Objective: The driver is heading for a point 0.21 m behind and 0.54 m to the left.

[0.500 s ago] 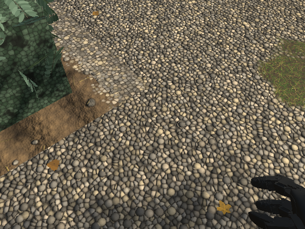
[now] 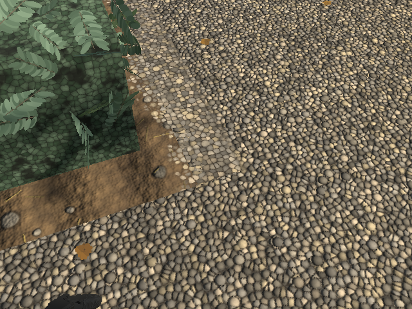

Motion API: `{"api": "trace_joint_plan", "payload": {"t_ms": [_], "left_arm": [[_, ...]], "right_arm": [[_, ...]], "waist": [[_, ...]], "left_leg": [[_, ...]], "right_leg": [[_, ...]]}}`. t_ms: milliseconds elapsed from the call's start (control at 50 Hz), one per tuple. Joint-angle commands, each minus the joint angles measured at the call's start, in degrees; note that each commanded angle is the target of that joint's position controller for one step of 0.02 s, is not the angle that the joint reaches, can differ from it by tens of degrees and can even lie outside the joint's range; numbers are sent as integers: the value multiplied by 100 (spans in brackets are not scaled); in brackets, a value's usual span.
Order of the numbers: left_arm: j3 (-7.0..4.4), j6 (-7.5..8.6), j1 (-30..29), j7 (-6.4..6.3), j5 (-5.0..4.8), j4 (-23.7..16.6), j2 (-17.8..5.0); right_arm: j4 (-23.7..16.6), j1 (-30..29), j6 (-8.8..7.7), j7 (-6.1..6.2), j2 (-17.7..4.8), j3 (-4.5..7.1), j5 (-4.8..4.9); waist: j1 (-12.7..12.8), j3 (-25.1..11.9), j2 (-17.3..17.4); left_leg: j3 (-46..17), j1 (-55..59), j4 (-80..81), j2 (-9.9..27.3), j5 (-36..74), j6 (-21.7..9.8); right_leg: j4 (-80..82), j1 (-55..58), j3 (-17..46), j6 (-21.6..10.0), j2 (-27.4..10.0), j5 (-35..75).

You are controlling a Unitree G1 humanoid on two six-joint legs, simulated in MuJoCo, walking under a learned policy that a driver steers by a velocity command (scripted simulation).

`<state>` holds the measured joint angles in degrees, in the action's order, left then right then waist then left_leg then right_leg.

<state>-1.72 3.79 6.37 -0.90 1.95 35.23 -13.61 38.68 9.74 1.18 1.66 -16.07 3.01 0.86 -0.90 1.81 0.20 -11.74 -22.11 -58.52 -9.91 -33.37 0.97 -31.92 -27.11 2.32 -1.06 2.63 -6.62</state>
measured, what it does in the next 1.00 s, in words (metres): walks ahead, turning left: left foot, then right foot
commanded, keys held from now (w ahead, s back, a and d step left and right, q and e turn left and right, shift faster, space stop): shift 0.16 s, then q+shift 0.32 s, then w+q+shift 0.52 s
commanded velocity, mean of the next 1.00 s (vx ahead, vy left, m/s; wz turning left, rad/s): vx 0.33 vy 0.00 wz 0.67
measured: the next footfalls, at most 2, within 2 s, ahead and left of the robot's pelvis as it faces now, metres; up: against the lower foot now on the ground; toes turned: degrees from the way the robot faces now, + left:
left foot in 0.26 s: +0.04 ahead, +0.12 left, +0.00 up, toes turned +1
right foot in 0.58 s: +0.08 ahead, -0.11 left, +0.00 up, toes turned +22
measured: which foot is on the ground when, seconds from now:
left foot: up 0.00-0.24, down 0.26-0.56, up 0.58-1.00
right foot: down 0.00-0.28, up 0.30-0.56, down 0.58-1.00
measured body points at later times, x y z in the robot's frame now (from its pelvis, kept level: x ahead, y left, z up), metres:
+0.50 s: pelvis +0.01 -0.01 +0.02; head +0.04 +0.02 +0.47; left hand +0.16 +0.29 -0.07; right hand +0.17 -0.28 -0.08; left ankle +0.00 +0.12 -0.72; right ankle +0.05 -0.13 -0.68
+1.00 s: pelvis +0.14 +0.08 +0.00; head +0.15 +0.09 +0.45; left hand -0.07 +0.29 -0.12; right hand +0.45 +0.02 -0.08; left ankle +0.16 +0.26 -0.66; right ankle +0.05 -0.13 -0.72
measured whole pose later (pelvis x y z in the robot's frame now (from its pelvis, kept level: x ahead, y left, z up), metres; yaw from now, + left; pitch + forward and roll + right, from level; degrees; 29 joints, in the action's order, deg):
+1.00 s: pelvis +0.14 +0.08 +0.00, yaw +39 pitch +2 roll -1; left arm -4.0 4.3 28.4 -0.8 2.7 47.5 -17.0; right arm 36.0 6.6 2.7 -6.7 -17.4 3.8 -2.6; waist 4.3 -0.9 1.6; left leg 3.2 -44.1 -57.6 4.7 -9.6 -4.4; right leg -12.5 10.6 -16.9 4.1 -3.2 -24.2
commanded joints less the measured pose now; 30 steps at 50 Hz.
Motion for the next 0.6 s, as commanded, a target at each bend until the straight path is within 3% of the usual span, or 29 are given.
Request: {"api": "trace_joint_plan", "payload": {"t_ms": [20,60,80,120,180,240,260,280,300,320,340,360,400,440,480,500,520,540,560,580,600], "left_arm": [[-212,-124,298,-18,-99,-354,-725],[-172,-247,-160,-28,-67,-381,-695],[-174,-291,-242,-15,-59,-366,-641],[-200,-340,-56,-11,-88,-258,-606],[-275,-376,192,-54,-150,-139,-777],[-361,-455,221,-185,-215,-107,-958],[-371,-463,278,-219,-215,-70,-940],[-355,-444,304,-239,-131,-158,-805],[-363,-400,-41,-245,-65,-265,-688],[-366,-345,-471,-231,-81,-395,-648],[-401,-326,-633,-197,-125,-448,-642],[-434,-340,-321,-157,-163,-349,-650],[-431,-335,-131,-118,-164,-286,-599],[-360,-280,-367,-66,-173,-377,-403],[-318,-236,-424,25,-245,-391,-352],[-339,-225,-234,77,-303,-333,-443],[-390,-222,-87,121,-384,-286,-558],[-455,-215,221,127,-459,-171,-626],[-550,-214,675,85,-496,-5,-779],[-621,-206,1300,28,-424,76,-1102],[-683,-115,1207,97,-87,26,-1609]], "right_arm": [[-154,353,223,72,-847,260,-4],[-161,355,296,69,-479,167,7],[-113,424,274,69,-275,109,-5],[-69,361,204,66,-99,48,-42],[21,411,144,29,-329,109,-18],[29,477,123,-53,-526,184,-6],[-51,421,118,-64,-584,204,-50],[-102,395,111,-39,-925,300,-96],[-101,420,111,-7,-1108,392,-70],[-217,404,65,32,-1181,410,-92],[-213,496,-12,96,-1068,392,-176],[-249,352,-77,127,-1022,389,-137],[-364,-7,-69,155,-905,389,46],[-390,-27,54,168,-886,426,106],[-443,31,158,177,-958,484,83],[-473,75,175,163,-958,496,111],[-517,76,163,135,-944,488,166],[-576,-62,134,111,-927,457,200],[-622,-84,89,96,-778,400,187],[-551,249,54,54,-285,278,103],[-946,16,-80,27,-220,271,197]], "waist": [[139,-1093,-347],[-84,-643,-536],[-101,-633,-731],[57,-767,-1045],[166,-878,-1156],[88,-718,-1025],[67,-579,-878],[186,-427,-40],[97,-122,931],[-150,61,1338],[-219,-20,1294],[-25,-108,1034],[172,-351,674],[120,-588,707],[53,-819,905],[79,-1049,960],[126,-1032,1050],[345,-858,1044],[573,-702,811],[643,-999,-210],[459,-460,-1210]], "left_leg": [[164,-1135,-1594,529,35,445],[552,-582,-722,708,449,421],[828,-251,-108,720,507,422],[977,145,865,820,491,403],[1002,415,1886,906,1129,210],[1251,721,2625,839,1738,-242],[1021,746,2876,976,1953,-461],[81,571,3237,1533,2226,-853],[-931,347,3773,2032,2049,-1354],[-1754,442,4225,2429,2303,-1656],[-1986,705,4246,2567,2807,-1804],[-1804,911,4075,2469,3346,-1722],[-1381,1293,3681,2128,4162,-1354],[-1253,1486,3415,1834,4604,-1159],[-1403,1504,3297,1732,4679,-1090],[-1549,1356,3453,1673,3495,-1076],[-1771,987,3670,1581,1739,-1058],[-1877,339,3777,1430,233,-995],[-1720,-713,3423,1170,-510,-804],[-737,-1733,1572,584,-771,-458],[-437,-3222,480,349,6,-367]], "right_leg": [[975,2058,2459,-1234,-1932,1186],[1353,1072,1635,-854,-1327,-17],[1440,893,1261,-742,-1049,-198],[1471,1099,1127,-827,-980,-335],[1392,1473,1399,-1037,-1323,-719],[1324,1204,1228,-822,-1417,-1237],[1173,1013,1057,-603,-1345,-1405],[587,757,435,-248,-888,-1530],[-360,340,-494,177,-103,-1463],[-1235,-142,-352,259,224,-1651],[-2291,-562,62,281,235,-2312],[-2861,-785,247,306,218,-2418],[-2745,-856,352,357,90,-2105],[-1945,-529,206,455,177,-1776],[-1060,56,188,474,280,-1591],[-566,522,179,441,290,-1533],[-38,1043,164,392,276,-1466],[647,1753,84,296,222,-1068],[1075,2812,206,146,-73,-1048],[1304,3919,1408,-154,-1306,-2232],[2075,3495,3692,-729,-2631,-3789]]}}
